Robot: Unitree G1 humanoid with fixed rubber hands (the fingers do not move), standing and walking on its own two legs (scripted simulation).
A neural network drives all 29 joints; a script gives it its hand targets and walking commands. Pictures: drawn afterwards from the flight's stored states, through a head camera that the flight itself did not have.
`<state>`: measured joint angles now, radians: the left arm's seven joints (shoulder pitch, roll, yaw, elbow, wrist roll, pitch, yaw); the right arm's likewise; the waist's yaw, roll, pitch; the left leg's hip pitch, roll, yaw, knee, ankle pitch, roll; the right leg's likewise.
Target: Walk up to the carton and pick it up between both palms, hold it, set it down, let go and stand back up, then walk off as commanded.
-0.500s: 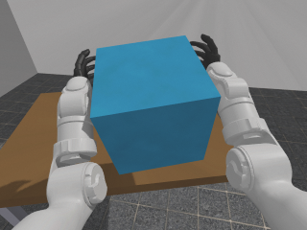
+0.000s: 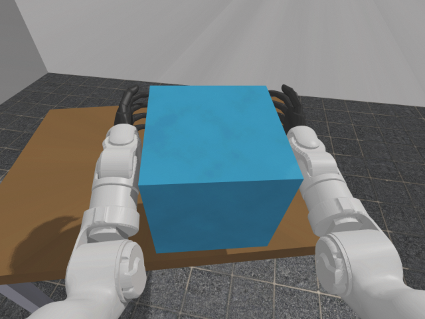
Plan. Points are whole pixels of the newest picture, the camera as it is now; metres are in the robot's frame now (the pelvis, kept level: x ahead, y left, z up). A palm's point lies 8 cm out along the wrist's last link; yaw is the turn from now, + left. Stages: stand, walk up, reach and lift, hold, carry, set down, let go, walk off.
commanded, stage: set down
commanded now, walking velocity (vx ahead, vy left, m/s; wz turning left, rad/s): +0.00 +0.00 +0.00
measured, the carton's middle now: (211, 169) +0.37 +0.01 +0.12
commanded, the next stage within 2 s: none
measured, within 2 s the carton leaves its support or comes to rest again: neither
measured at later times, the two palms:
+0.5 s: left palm (126, 131) +0.41 +0.17 +0.19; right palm (292, 124) +0.41 -0.14 +0.19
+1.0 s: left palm (139, 135) +0.43 +0.15 +0.16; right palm (294, 131) +0.43 -0.16 +0.16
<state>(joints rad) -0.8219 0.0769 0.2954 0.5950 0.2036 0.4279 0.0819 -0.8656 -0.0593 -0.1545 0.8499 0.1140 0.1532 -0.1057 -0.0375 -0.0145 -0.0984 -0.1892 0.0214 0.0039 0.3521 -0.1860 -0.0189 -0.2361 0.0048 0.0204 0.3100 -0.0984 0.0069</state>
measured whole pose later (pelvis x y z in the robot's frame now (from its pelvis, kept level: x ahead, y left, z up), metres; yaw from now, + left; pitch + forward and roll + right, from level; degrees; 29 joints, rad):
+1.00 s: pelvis +0.01 -0.01 +0.00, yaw +0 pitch +2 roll -1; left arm -0.82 0.04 0.36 0.68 0.20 0.32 0.09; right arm -0.88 -0.06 -0.21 0.93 0.00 0.08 -0.05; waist -0.04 -0.01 -0.06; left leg -0.18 0.04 0.00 0.35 -0.21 -0.03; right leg -0.23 0.02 0.02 0.31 -0.12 0.00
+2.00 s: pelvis +0.03 +0.00 +0.00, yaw +0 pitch +3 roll -1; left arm -0.77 -0.01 0.42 0.79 0.24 0.15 0.08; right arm -0.79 -0.02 -0.36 0.93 -0.21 -0.01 0.03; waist -0.02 -0.01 -0.04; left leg -0.18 0.04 0.00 0.35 -0.23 -0.03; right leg -0.23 0.02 0.02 0.31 -0.13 0.00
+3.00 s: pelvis +0.03 +0.00 +0.00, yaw +0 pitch +3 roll -1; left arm -0.72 -0.03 0.47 0.80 0.29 0.04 0.04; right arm -0.78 0.02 -0.47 0.93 -0.31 -0.06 0.09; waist -0.02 -0.01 -0.03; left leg -0.18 0.03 0.01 0.35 -0.23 -0.02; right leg -0.23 0.02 0.02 0.31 -0.14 0.01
